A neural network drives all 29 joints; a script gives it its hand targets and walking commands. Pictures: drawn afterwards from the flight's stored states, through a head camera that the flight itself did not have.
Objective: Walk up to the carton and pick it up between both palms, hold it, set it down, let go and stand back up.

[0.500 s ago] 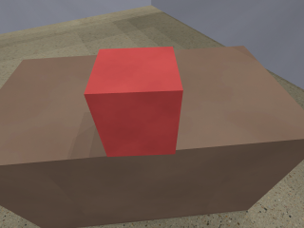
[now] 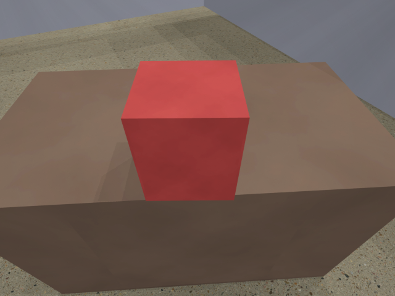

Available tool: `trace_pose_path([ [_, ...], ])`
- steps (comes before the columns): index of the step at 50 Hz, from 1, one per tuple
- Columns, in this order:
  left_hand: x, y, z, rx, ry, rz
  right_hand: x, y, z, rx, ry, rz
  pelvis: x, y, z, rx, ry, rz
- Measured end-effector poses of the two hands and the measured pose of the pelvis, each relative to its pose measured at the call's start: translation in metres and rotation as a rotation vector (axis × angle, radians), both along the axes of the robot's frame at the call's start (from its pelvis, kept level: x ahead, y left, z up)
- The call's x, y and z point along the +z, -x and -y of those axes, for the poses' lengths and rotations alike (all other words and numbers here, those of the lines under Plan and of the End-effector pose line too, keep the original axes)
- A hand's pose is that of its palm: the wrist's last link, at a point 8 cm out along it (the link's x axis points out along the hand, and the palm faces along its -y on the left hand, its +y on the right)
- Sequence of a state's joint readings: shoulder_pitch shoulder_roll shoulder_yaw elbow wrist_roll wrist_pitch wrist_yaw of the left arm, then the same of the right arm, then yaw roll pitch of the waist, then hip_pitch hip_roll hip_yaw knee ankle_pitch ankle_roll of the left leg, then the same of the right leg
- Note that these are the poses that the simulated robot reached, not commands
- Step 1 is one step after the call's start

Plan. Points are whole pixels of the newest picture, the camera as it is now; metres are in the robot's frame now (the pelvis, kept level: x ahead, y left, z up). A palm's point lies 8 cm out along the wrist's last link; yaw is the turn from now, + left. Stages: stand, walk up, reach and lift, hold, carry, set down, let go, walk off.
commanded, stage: walk up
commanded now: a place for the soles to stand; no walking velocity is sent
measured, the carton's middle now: (189, 133) +0.46 +0.03 +0.10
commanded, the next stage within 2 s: reach and lift in 0.86 s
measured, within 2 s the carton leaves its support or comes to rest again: neither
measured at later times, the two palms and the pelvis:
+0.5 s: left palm out of the picture +0.03 +0.27 -0.14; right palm out of the picture +0.05 -0.23 -0.14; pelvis +0.02 +0.01 +0.00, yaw +3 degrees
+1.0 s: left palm out of the picture +0.09 +0.30 -0.15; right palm out of the picture +0.15 -0.24 -0.15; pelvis -0.01 +0.00 -0.03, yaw +5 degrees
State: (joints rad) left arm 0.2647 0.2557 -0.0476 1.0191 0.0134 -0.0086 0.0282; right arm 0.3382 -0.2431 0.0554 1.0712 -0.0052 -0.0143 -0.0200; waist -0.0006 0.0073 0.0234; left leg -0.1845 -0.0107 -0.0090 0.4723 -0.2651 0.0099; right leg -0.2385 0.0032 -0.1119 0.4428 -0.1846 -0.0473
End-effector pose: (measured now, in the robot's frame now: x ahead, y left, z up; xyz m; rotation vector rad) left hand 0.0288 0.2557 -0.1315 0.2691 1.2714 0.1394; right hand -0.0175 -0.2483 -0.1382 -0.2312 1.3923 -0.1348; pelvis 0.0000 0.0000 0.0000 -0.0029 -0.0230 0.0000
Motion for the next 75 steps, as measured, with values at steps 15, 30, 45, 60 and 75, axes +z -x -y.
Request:
trace_pose_path([
  [15,-0.005,-0.006,-0.008,0.032,0.018,-0.006,0.0,-0.036,-0.014,0.036,0.001,0.031,-0.002,-0.016,-0.012,0.033,0.006,-0.009],
  [30,-0.006,-0.005,-0.014,0.077,0.011,-0.016,0.001,-0.074,-0.014,0.085,0.018,0.072,-0.003,-0.026,-0.015,0.074,0.014,-0.012],
  [45,-0.009,0.01,-0.02,0.134,0.009,-0.047,0.001,-0.087,-0.011,0.114,0.027,0.092,-0.006,-0.02,-0.014,0.113,0.019,-0.025],
  [60,0.047,-0.125,0.0,0.084,-0.012,0.145,0.037,-0.203,-0.005,0.149,-0.059,0.445,-0.015,0.003,0.013,0.038,-0.006,0.056],
  [75,0.071,-0.111,-0.015,0.115,-0.03,0.262,0.062,-0.197,-0.044,0.117,-0.109,0.548,-0.002,0.001,0.025,0.039,-0.013,0.018],
])
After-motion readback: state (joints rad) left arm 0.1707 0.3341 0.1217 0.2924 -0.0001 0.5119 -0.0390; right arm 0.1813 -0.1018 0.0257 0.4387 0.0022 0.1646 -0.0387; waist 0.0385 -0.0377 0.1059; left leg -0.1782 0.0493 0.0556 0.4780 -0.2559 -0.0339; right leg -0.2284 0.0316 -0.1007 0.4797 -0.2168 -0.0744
